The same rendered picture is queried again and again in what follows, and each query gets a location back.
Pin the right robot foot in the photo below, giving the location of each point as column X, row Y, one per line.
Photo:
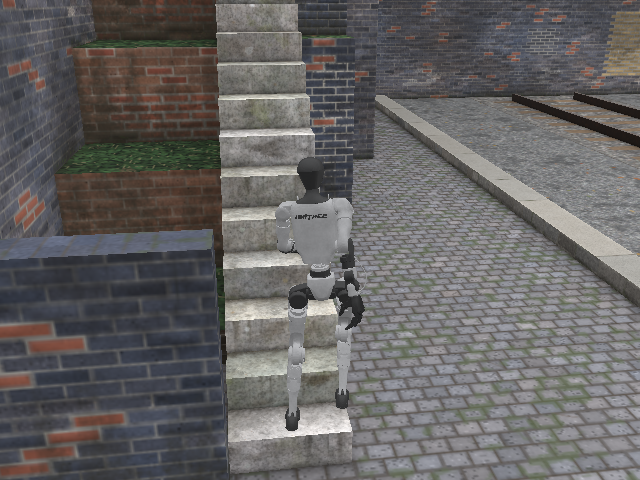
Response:
column 341, row 400

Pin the robot head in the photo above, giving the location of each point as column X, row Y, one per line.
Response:
column 311, row 171

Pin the robot right forearm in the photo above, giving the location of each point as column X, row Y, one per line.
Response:
column 349, row 271

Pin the robot left forearm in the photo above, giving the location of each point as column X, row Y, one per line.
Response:
column 292, row 250

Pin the left robot upper arm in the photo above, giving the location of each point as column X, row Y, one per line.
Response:
column 282, row 215

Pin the robot right hand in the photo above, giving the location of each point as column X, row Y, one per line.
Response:
column 357, row 309

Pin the right robot upper arm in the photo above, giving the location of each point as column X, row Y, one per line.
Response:
column 344, row 223

